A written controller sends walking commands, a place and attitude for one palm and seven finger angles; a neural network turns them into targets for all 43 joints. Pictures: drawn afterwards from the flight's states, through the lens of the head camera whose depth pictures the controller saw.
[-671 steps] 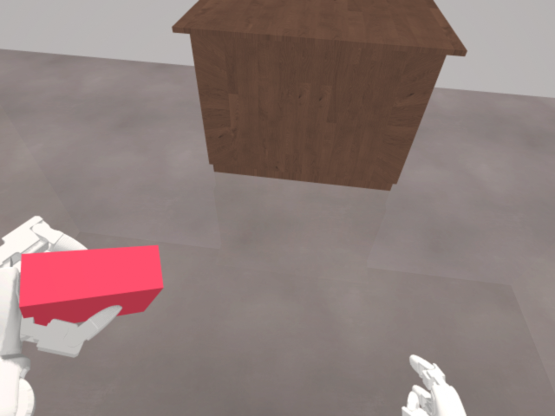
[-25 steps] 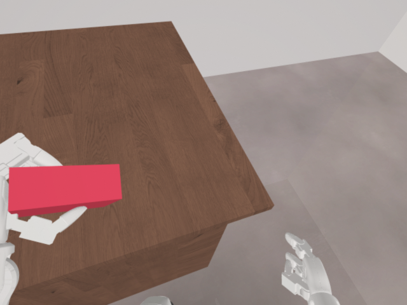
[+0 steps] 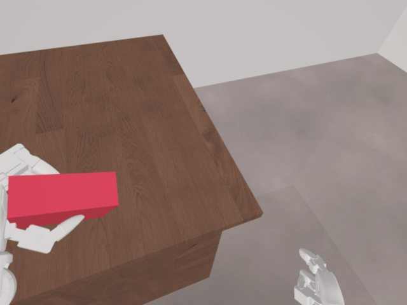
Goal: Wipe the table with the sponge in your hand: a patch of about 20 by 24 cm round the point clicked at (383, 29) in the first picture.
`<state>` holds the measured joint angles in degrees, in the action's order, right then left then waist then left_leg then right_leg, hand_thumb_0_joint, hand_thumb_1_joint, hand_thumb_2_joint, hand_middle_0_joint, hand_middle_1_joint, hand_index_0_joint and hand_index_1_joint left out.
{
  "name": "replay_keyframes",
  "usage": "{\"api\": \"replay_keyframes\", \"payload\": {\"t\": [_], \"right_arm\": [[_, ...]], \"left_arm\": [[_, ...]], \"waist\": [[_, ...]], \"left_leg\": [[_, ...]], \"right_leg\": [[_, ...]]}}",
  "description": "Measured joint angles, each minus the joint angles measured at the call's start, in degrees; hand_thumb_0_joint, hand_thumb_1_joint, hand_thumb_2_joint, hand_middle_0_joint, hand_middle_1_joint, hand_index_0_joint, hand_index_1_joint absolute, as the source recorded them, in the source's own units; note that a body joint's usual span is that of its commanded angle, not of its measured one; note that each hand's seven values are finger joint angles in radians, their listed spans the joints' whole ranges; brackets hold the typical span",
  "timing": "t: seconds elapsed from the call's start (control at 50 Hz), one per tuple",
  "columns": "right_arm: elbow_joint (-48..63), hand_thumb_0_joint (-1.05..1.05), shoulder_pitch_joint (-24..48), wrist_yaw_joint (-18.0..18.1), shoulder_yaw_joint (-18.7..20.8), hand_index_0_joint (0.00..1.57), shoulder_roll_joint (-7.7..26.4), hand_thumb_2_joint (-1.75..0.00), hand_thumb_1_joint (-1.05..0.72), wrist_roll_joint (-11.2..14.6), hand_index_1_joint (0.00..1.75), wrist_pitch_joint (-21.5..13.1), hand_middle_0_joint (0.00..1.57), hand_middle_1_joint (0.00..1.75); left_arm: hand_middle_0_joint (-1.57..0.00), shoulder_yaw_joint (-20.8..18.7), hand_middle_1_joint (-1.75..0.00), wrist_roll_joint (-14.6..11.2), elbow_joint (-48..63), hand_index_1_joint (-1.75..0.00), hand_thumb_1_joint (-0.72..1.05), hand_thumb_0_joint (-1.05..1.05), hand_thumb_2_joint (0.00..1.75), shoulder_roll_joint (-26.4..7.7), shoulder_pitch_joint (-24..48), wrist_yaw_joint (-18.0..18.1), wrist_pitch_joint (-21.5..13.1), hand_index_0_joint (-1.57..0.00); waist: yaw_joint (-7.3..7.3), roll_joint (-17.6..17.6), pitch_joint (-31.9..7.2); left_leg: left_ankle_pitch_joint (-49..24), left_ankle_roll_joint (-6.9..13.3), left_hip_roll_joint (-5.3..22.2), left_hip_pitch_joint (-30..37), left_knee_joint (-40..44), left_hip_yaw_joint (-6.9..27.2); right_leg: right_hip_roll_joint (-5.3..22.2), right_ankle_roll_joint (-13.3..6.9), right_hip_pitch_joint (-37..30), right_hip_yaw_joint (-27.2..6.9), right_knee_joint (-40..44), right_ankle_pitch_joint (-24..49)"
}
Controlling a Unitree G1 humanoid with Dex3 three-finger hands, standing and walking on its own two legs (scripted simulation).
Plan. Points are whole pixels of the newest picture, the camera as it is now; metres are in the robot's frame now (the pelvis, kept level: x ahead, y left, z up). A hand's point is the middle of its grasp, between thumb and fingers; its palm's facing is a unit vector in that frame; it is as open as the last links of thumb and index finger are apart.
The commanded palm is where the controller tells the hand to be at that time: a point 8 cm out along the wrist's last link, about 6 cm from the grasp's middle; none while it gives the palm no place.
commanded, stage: look again from close up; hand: left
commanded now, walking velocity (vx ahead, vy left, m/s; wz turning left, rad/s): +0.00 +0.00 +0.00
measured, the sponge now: (79, 199) +0.23 +0.21 +0.14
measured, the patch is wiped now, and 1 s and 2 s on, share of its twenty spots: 0.00 0.00 0.00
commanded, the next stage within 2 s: shuffle to correct the standing spot in 0.28 s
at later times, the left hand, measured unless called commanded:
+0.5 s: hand (42, 194) +0.22 +0.25 +0.16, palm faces +0.39 -0.83 -0.40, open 9.3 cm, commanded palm +0.16 +0.28 +0.18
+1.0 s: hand (47, 228) +0.18 +0.22 +0.17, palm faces +0.31 -0.80 -0.51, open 9.3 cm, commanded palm +0.11 +0.26 +0.18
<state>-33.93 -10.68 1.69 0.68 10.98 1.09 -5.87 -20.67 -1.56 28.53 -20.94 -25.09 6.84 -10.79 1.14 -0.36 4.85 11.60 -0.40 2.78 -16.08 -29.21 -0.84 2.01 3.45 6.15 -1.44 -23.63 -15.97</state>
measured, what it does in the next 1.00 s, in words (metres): shifts its weight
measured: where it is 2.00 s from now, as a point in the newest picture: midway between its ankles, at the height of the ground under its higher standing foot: outside the picture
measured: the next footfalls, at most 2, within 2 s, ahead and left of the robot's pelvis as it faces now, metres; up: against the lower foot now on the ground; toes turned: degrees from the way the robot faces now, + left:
left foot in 1.26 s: -0.02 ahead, +0.02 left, +0.00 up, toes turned +0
right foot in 1.52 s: -0.03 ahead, -0.20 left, +0.00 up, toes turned +0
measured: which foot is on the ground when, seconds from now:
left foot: down 0.00-1.00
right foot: down 0.00-1.00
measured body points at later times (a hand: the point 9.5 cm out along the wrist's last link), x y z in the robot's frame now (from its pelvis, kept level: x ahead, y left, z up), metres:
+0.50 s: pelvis +0.00 +0.00 +0.00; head +0.04 +0.02 +0.45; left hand +0.20 +0.29 +0.18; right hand +0.19 -0.22 -0.08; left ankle +0.04 +0.12 -0.74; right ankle -0.03 -0.16 -0.74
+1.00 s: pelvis -0.05 -0.02 -0.01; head +0.02 +0.00 +0.43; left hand +0.15 +0.26 +0.20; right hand +0.12 -0.26 -0.10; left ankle +0.04 +0.12 -0.74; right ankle -0.04 -0.16 -0.73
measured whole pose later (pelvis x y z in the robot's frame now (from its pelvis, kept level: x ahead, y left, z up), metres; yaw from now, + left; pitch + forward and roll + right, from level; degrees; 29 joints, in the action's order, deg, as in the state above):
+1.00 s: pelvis -0.05 -0.02 -0.01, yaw -1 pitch +0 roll -3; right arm -32.1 -9.9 2.3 2.4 10.2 -0.7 -7.8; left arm -27.6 -3.3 35.5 -26.0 -27.5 4.3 -16.9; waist 0.7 0.2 9.1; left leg 9.8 -2.3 6.2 -26.3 -35.3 1.1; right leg -1.4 0.8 18.4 0.0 -34.9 -19.9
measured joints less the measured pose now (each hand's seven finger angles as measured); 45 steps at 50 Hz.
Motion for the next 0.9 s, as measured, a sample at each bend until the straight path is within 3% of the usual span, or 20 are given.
{"api": "replay_keyframes", "payload": {"t": [0.46, 0.66, 0.8, 0.9], "right_arm": [[1.0, 0.01, 1.1, 0.1, -0.4, 0.21, -0.8, -0.90, -0.90, 0.2, 0.30, 0.8, 0.20, 0.30], [3.2, 0.01, 1.9, -0.6, -0.4, 0.21, -1.6, -0.90, -0.90, 0.2, 0.30, 0.8, 0.20, 0.30], [3.9, 0.01, 1.9, -0.5, 0.4, 0.21, -0.8, -0.90, -0.90, -0.3, 0.30, 0.4, 0.20, 0.30], [2.6, 0.01, 1.3, 0.2, 1.5, 0.21, -0.1, -0.90, -0.90, -0.9, 0.30, -0.2, 0.20, 0.30]], "left_arm": [[-0.81, -0.3, -1.39, -0.4, 1.3, -1.39, -0.43, -0.01, 1.04, -0.2, 0.2, 0.3, 1.1, -0.82], [-0.81, -1.5, -1.39, -1.0, 3.4, -1.39, -0.43, -0.01, 1.04, -0.9, 0.0, -0.3, 0.8, -0.82], [-0.81, -2.5, -1.39, -1.6, 6.6, -1.39, -0.43, -0.01, 1.04, -1.7, -2.2, -1.4, -1.6, -0.82], [-0.81, -4.0, -1.39, -1.7, 7.7, -1.39, -0.43, -0.01, 1.04, -2.9, -3.2, -1.9, -4.3, -0.82]], "waist": [[0.43, -0.7, 0.9], [1.09, 0.1, 2.7], [0.77, 1.4, 3.7], [-0.15, 0.9, 3.6]], "left_leg": [[0.5, 0.3, -0.5, 0.1, -0.1, -0.3], [-0.2, -0.8, 1.6, -2.6, -1.4, 0.1], [-0.3, -1.8, 3.4, -6.7, -4.6, 1.4], [-0.7, -1.8, 3.0, -8.6, -6.0, 1.6]], "right_leg": [[0.5, 0.3, -0.2, -0.1, 0.1, -0.4], [-1.6, -0.6, 3.0, -0.3, -1.7, 0.3], [-3.6, -1.8, 6.9, 0.5, -5.0, 0.2], [-3.2, -1.9, 9.6, 0.6, -8.1, -0.5]]}}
